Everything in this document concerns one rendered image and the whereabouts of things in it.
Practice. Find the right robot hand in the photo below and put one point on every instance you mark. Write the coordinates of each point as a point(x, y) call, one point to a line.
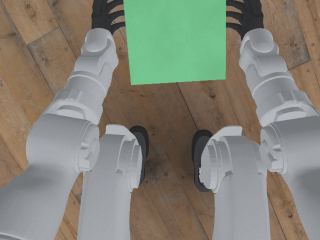
point(250, 18)

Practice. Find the left robot hand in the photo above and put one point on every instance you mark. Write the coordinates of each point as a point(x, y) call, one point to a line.
point(101, 17)

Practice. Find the robot right upper arm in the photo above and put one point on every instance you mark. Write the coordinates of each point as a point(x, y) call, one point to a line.
point(292, 148)

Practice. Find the robot left upper arm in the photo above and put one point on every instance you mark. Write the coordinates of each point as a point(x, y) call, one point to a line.
point(33, 204)

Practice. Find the carton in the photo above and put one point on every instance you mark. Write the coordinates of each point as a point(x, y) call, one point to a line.
point(172, 41)

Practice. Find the right robot forearm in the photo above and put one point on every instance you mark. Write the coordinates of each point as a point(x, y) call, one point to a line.
point(271, 85)

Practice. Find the robot left shin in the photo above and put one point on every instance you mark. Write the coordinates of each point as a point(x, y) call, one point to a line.
point(116, 129)

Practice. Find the left robot forearm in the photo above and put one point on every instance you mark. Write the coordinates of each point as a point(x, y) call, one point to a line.
point(89, 81)

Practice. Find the robot left foot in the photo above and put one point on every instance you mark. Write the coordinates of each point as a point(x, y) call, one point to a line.
point(142, 137)

